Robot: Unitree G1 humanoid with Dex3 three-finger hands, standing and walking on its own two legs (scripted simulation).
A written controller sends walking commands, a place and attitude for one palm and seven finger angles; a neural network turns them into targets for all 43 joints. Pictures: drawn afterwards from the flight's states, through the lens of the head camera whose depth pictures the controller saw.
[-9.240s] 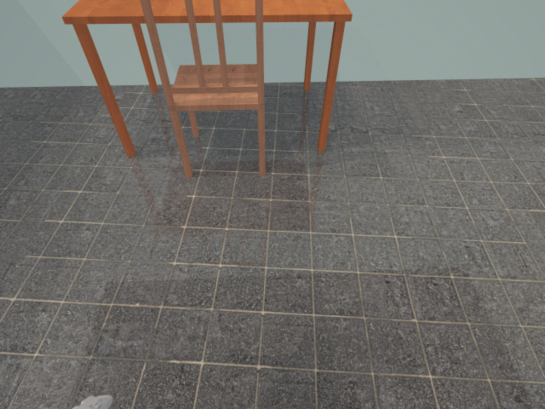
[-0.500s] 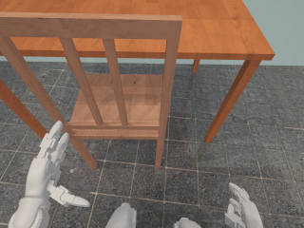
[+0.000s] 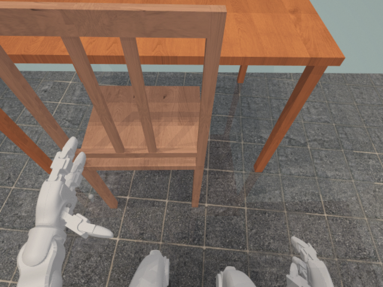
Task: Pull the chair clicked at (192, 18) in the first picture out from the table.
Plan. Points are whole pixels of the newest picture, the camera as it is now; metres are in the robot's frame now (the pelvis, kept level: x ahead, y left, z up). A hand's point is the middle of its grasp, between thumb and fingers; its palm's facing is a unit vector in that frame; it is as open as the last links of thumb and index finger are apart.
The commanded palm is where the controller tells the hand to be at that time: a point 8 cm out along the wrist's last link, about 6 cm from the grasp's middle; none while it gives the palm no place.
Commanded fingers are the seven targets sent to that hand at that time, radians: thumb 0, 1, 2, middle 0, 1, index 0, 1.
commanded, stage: aim the fingers beside a spindle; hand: left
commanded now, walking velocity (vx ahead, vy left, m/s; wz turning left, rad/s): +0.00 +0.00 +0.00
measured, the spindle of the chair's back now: (101, 108) +0.50 +0.24 +0.04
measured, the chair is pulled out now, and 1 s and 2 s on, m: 0.00 0.00 0.00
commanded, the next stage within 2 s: push the fingers through the gap in 1.52 s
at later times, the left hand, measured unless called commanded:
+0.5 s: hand (102, 179) +0.33 +0.20 +0.01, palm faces +0.04 -1.00 -0.03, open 16.9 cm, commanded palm +0.31 +0.26 +0.02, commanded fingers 0.00 -0.50 0.30 -0.06 -0.08 -0.06 -0.08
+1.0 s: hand (109, 163) +0.38 +0.21 -0.01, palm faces +0.03 -1.00 -0.03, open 16.9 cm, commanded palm +0.35 +0.25 +0.00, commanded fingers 0.00 -0.50 0.30 -0.06 -0.08 -0.06 -0.08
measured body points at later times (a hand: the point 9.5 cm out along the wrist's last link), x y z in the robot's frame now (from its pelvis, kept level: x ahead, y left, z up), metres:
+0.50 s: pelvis +0.00 +0.01 -0.01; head +0.09 +0.02 +0.43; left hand +0.32 +0.26 +0.02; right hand +0.14 -0.24 -0.11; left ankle +0.06 +0.11 -0.65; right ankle -0.01 -0.11 -0.65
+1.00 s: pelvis +0.00 +0.01 -0.03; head +0.12 +0.03 +0.41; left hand +0.37 +0.26 +0.00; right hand +0.11 -0.25 -0.14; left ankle +0.06 +0.11 -0.65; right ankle -0.01 -0.11 -0.65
